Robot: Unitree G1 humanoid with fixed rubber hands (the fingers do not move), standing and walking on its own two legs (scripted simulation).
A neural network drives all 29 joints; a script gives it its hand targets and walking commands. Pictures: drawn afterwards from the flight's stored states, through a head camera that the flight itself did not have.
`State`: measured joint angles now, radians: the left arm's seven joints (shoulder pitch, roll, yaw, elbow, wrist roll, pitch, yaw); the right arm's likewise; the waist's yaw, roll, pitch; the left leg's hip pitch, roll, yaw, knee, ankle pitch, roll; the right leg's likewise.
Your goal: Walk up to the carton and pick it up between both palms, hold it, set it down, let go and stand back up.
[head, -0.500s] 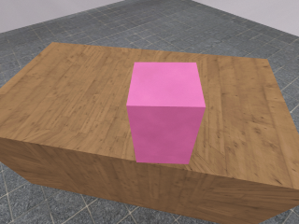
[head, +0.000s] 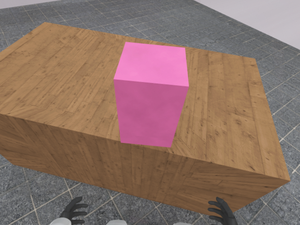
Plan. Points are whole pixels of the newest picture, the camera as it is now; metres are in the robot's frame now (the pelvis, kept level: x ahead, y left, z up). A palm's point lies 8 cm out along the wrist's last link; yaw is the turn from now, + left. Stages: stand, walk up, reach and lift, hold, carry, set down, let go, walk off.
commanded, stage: reach and lift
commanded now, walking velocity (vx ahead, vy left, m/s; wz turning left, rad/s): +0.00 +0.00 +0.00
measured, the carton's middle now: (150, 99) +0.49 +0.04 +0.03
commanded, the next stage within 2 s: none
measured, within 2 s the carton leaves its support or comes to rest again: neither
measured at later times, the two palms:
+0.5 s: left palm (58, 212) +0.15 +0.26 -0.06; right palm (228, 218) +0.15 -0.18 -0.05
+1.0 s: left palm (65, 179) +0.22 +0.26 -0.03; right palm (217, 183) +0.23 -0.16 -0.02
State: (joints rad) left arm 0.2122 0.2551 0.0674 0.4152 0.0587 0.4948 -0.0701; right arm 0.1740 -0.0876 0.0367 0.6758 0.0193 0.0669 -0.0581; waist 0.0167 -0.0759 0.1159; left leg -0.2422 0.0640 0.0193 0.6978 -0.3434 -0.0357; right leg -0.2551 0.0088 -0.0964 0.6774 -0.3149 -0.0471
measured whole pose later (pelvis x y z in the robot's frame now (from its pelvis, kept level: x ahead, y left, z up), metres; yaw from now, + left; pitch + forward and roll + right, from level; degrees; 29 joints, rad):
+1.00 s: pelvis +0.04 +0.02 +0.02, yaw +2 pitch -2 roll -1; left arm 0.18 0.28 -0.04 0.44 -0.13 -0.05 -0.03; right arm 0.20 -0.04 -0.03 0.53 0.06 -0.20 -0.07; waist 0.03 -0.05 0.04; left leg -0.16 0.04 0.05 0.49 -0.29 -0.01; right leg -0.15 0.00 -0.08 0.45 -0.26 -0.01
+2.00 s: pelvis +0.02 +0.02 +0.02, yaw +0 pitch -2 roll +0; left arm -0.27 0.24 -0.06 0.58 -0.23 0.02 0.04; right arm -0.16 -0.09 -0.04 0.52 0.15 -0.05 -0.11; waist 0.03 -0.03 0.03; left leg -0.18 0.03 0.06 0.45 -0.23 -0.01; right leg -0.20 0.01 -0.03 0.44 -0.20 -0.01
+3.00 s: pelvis +0.04 +0.02 +0.03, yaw -1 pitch +6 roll -2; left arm -0.75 0.32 0.09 0.45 -0.22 0.55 0.04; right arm -0.68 -0.27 0.02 0.53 0.38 0.33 -0.19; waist -0.02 0.00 -0.05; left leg -0.30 0.06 0.05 0.41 -0.22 -0.01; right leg -0.27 0.04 -0.01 0.29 -0.13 -0.01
